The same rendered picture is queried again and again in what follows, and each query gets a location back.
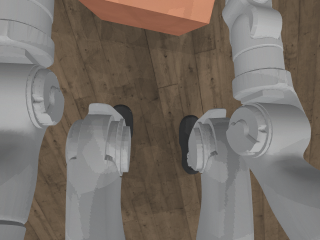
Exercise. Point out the robot right forearm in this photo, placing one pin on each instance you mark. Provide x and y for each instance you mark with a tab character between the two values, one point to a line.
257	52

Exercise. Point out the left robot upper arm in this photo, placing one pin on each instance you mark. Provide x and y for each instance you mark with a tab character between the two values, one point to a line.
30	101

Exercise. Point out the robot left thigh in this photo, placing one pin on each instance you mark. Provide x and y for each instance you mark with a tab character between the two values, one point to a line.
93	186

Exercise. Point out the right robot foot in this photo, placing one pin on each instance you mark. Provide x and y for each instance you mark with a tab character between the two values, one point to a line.
185	128

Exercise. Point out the robot left forearm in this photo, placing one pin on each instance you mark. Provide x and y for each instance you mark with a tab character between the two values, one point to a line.
25	32

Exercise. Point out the right robot upper arm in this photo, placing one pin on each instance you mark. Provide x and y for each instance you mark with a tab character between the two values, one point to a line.
272	139

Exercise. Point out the carton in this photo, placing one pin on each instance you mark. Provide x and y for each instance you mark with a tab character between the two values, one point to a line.
175	17

